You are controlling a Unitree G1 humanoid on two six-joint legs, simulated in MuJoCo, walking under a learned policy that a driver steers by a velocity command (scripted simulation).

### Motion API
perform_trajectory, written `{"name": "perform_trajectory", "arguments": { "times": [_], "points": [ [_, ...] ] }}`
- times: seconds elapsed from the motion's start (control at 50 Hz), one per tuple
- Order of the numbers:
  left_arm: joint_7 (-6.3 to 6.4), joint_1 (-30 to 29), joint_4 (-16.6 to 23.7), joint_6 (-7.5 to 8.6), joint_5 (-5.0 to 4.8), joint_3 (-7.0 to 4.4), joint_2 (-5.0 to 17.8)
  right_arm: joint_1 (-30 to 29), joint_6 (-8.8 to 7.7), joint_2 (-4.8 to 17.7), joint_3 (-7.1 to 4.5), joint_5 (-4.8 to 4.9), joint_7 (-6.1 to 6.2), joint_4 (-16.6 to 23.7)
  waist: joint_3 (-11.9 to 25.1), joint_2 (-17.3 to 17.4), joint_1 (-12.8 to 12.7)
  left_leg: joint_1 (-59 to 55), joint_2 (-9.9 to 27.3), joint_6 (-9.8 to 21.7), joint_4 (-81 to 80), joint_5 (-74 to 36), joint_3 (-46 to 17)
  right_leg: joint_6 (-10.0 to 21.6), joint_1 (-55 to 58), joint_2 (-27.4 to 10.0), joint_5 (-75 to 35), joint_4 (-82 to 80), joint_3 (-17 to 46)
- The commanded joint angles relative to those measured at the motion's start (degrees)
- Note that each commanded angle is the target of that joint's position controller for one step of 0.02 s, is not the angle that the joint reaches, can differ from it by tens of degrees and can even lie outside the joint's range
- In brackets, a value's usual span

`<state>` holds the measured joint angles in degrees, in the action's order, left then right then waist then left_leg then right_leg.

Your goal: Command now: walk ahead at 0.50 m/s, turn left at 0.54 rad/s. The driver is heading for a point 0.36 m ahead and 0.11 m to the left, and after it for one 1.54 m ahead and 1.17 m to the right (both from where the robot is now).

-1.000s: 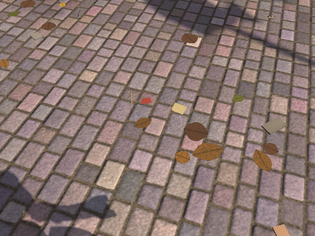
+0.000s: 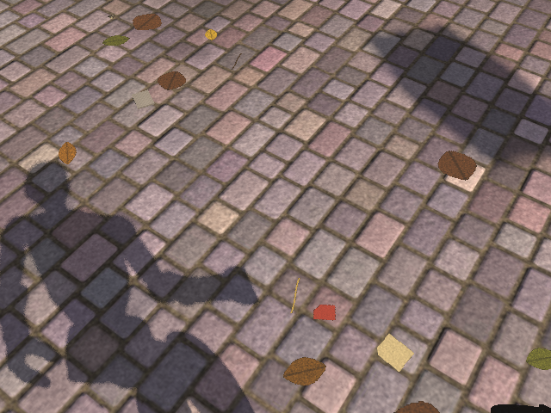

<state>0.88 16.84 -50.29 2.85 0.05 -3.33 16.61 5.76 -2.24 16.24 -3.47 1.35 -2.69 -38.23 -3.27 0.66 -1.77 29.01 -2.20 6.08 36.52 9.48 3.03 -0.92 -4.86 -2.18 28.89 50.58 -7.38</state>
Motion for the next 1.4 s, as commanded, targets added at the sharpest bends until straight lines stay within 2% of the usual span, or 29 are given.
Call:
{"name": "perform_trajectory", "arguments": {
  "times": [0.02, 0.06, 0.12, 0.24, 0.32, 0.38, 0.42, 0.44, 0.46, 0.48, 0.5, 0.54, 0.58, 0.62, 0.74, 0.84, 0.9, 0.92, 0.94, 0.96, 0.98, 1.0, 1.06, 1.14, 1.24, 1.32, 1.36, 1.38, 1.4],
  "points": [
    [-1.79, -6.14, 9.07, 5.21, -2.35, -0.84, 8.30, 17.75, -0.92, 10.95, -3.59, -0.61, 1.06, 0.35, 16.89, 5.63, 9.45, -48.45, 19.54, 15.41, -19.26, 6.70, -41.83, 1.92, -42.08, 1.43, -0.45, 28.98, 13.66],
    [-1.19, -7.70, 9.16, 5.89, -0.57, -0.79, 7.54, 10.58, -1.35, 8.18, -2.80, -0.51, 1.15, 1.46, 7.82, -1.38, 4.50, -32.14, 14.92, 12.16, -20.23, -5.36, -29.87, 1.94, -37.41, -2.59, -7.60, 18.53, 12.67],
    [-1.07, -4.88, 9.04, 3.90, 0.64, -1.25, 7.04, 7.63, -1.48, 7.25, -2.36, -0.98, 1.74, 2.99, 5.91, 0.42, 0.76, -21.42, 12.24, 12.09, -23.15, -15.24, -24.15, -0.59, -30.32, -3.90, -10.50, 11.47, 12.19],
    [-1.26, -16.01, 12.25, 3.19, 0.67, 0.40, 3.02, 11.74, -0.69, 10.20, -3.32, -0.26, 3.56, 1.55, 3.14, 3.05, 4.49, -12.48, 6.22, 7.24, -22.85, -10.91, -16.28, -3.62, -24.37, 0.30, -31.24, -13.42, 9.69],
    [-2.43, -18.72, 12.83, 4.00, -0.31, 0.22, 4.40, 15.67, -0.69, 8.69, -2.77, -0.17, 3.51, -0.87, 3.45, 4.73, 6.52, -18.75, 9.60, 5.78, -20.52, -5.08, -18.60, -1.91, -23.13, 0.33, -36.18, -20.21, 10.49],
    [-2.86, -18.25, 13.16, 4.36, -0.34, -0.35, 6.11, 16.28, -0.52, 9.22, -2.90, -0.71, 3.41, -2.03, 2.23, 6.33, 5.79, -25.82, 13.48, 4.88, -17.44, -10.55, -20.44, 1.63, -24.68, 0.14, -28.65, -21.70, 9.70],
    [-2.65, -11.06, 11.07, 4.54, -0.13, -1.58, 8.22, 15.12, -0.21, 8.63, -2.59, -0.84, 3.44, -2.08, 5.58, 5.91, 1.82, -28.09, 11.08, 2.94, -8.59, -26.84, -17.09, 5.04, -15.70, 2.44, -26.16, -24.30, 7.02],
    [-2.60, -3.03, 9.53, 4.64, 0.29, -2.36, 10.45, 15.08, -0.12, 7.16, -1.80, -1.44, 3.62, -1.40, 12.76, 3.28, -1.60, -24.04, 8.33, 1.17, 3.63, -26.63, -13.83, 8.40, -2.92, -1.95, -29.28, -22.24, 12.31],
    [-2.75, 4.03, 8.64, 4.31, 0.66, -3.73, 15.64, 21.11, -0.83, 4.47, -0.78, -1.35, 3.61, -0.45, 21.50, -9.21, -1.12, -5.95, 0.67, -3.60, 23.90, -9.36, -8.64, 17.50, 17.75, -13.04, -24.87, -23.11, 33.76],
    [-3.48, 6.73, 6.84, 3.72, -1.32, -3.45, 13.57, 21.46, -1.57, 4.59, -0.42, -1.29, 3.50, -0.28, 21.77, -17.65, -1.76, 8.36, -2.98, -5.76, 34.28, 21.12, -8.90, 21.40, 24.01, -17.62, -9.69, -33.12, 52.95],
    [-3.51, 3.78, 7.72, 3.51, -2.07, -2.29, 9.95, 15.38, -2.26, 8.57, -1.21, -0.28, 3.21, 0.87, 13.58, -10.71, -2.70, 14.76, 0.81, -4.92, 37.53, 19.15, -11.54, 18.50, 19.08, -16.69, -1.23, -34.88, 50.74],
    [-3.15, -1.05, 9.10, 2.67, -0.50, -1.45, 7.68, 6.62, -3.41, 7.92, -1.04, -1.03, 2.92, 2.96, 3.69, -2.48, -1.77, 14.49, 4.20, -4.52, 31.94, 12.18, -9.23, 16.05, 5.32, -11.95, -10.16, -36.48, 38.73],
    [-2.61, -2.31, 9.57, 2.47, -0.10, -0.90, 6.25, 7.31, -3.70, 6.73, -1.25, -2.37, 2.90, 3.09, 3.81, -4.43, 0.80, 8.98, 6.12, -5.36, 24.49, 8.38, -8.88, 15.08, 0.35, -8.12, -20.02, -37.74, 33.21],
    [-2.04, -1.75, 9.47, 2.29, -0.59, -1.11, 6.68, 7.76, -3.49, 5.40, -1.00, -2.45, 2.89, 3.11, 4.58, -6.02, 1.54, 7.14, 5.88, -6.88, 19.34, 7.88, -7.50, 15.75, -1.69, -6.90, -26.05, -38.38, 30.11],
    [-0.18, 2.61, 7.69, 1.06, -1.53, -2.28, 9.35, -3.45, -3.75, 2.80, 0.18, -1.77, 2.67, 5.46, 2.91, -5.43, -1.79, 1.09, 2.68, -9.82, -1.34, -9.45, -6.56, 13.44, -7.88, -3.62, -28.46, -38.00, 24.94],
    [0.38, 6.14, 6.67, -0.24, -1.89, -2.44, 8.93, -8.18, -4.81, 4.62, -0.54, -0.81, 1.80, 6.71, 2.83, -6.18, -2.38, -3.81, 0.72, -8.75, -9.08, -9.19, -8.23, 11.78, -3.93, -5.03, -24.95, -32.86, 30.79],
    [0.36, 3.99, 7.63, -0.61, -1.62, -2.33, 7.75, 0.08, -5.42, 7.32, -2.08, -0.97, 2.31, 4.65, 6.12, -7.15, 2.85, -17.23, 1.87, -5.13, -13.63, -6.91, -7.46, 9.08, -4.75, -2.96, -29.84, -24.45, 31.28],
    [0.05, 2.85, 8.80, -0.34, -0.94, -1.37, 5.10, 8.02, -5.54, 9.83, -2.96, -1.85, 2.83, 3.77, 12.94, -4.19, 6.81, -30.62, 8.99, -1.61, -11.66, -5.22, -13.16, 7.22, -10.12, -0.30, -27.21, -12.12, 27.83],
    [0.23, 8.34, 10.09, 0.19, -1.44, -0.24, 1.24, 14.91, -4.75, 14.27, -4.07, -2.73, 3.15, 2.58, 21.19, 8.79, 6.50, -49.91, 21.37, 5.84, -13.27, 2.98, -32.89, 3.37, -27.08, 7.74, -8.86, 6.09, 19.15],
    [0.18, 10.87, 10.76, 0.51, -2.14, -0.19, 3.94, 16.40, -4.11, 12.50, -3.85, -1.50, 2.58, 1.25, 21.28, 17.48, 5.43, -50.62, 27.49, 9.51, -17.59, 14.64, -48.54, 2.50, -37.50, 5.23, 5.78, 16.53, 17.26],
    [0.10, 7.42, 10.07, 0.26, -2.40, -1.33, 8.14, 13.31, -3.92, 7.89, -2.68, -1.09, 2.66, 1.82, 12.96, 9.98, 6.09, -43.65, 25.04, 7.62, -19.09, 18.57, -42.48, 1.94, -40.58, 2.00, 1.03, 20.89, 17.93],
    [0.02, 3.17, 10.54, -0.07, -1.85, -1.64, 8.75, 10.82, -3.61, 6.05, -2.09, -1.29, 2.76, 1.92, 7.38, 5.43, 6.01, -36.73, 22.13, 5.59, -19.92, 13.44, -33.32, 1.48, -39.94, 0.22, -3.49, 21.13, 15.95],
    [-0.62, 0.35, 11.90, -0.73, -1.43, -1.77, 6.00, 6.70, -3.69, 3.98, -1.26, -2.15, 2.57, 0.57, 1.76, 5.20, 2.91, -24.18, 16.94, 4.02, -24.81, 0.16, -19.65, 1.13, -35.36, -3.51, -9.86, 16.33, 14.34],
    [-1.24, -3.10, 14.24, -1.35, -1.19, -1.02, 3.33, 6.73, -4.41, 6.40, -2.26, -1.61, 2.48, -1.60, 1.21, 4.19, 2.48, -22.57, 16.98, 5.62, -28.07, -9.62, -10.74, -0.28, -36.52, -4.82, -16.11, 9.17, 12.98],
    [-3.06, -9.62, 16.29, -0.50, -0.57, -0.44, 2.21, 6.08, -2.90, 9.18, -2.74, -1.25, 3.59, -3.37, 1.64, 3.25, 3.91, -21.41, 13.70, 2.38, -24.27, -29.10, 2.31, 0.17, -27.49, -1.80, -31.68, -9.42, 7.31],
    [-4.49, -10.91, 18.45, -1.10, -0.51, -1.79, 5.07, 6.84, -1.69, 11.76, -3.53, 0.54, 4.19, -4.37, 3.69, 4.51, 2.70, -27.27, 15.97, 0.25, -16.90, -35.14, 3.74, 3.13, -23.28, 0.59, -26.51, -15.53, 5.73],
    [-4.34, -2.56, 16.77, -1.33, -0.18, -3.74, 8.40, 5.93, -1.00, 11.95, -3.73, 1.27, 4.53, -3.94, 7.90, 3.47, -2.14, -26.56, 14.34, -1.93, -3.54, -39.94, 5.56, 5.92, -12.28, 4.18, -26.62, -20.45, 3.88],
    [-3.29, 3.54, 15.41, -1.53, -0.08, -5.14, 11.45, 7.73, -1.08, 10.13, -3.03, 0.59, 4.42, -3.82, 11.32, -0.40, -4.91, -20.19, 10.98, -4.77, 9.26, -31.23, 6.78, 8.35, -1.14, 3.94, -36.58, -23.86, 6.37],
    [-1.71, 3.77, 16.18, -2.09, -0.20, -5.68, 16.99, 13.26, -1.22, 3.45, -0.88, -3.71, 3.74, -2.38, 16.63, -16.81, 0.08, -2.28, 4.51, -8.51, 29.46, 20.55, 6.87, 14.83, 15.28, -10.90, -66.71, -17.72, 25.05]
  ]
}}
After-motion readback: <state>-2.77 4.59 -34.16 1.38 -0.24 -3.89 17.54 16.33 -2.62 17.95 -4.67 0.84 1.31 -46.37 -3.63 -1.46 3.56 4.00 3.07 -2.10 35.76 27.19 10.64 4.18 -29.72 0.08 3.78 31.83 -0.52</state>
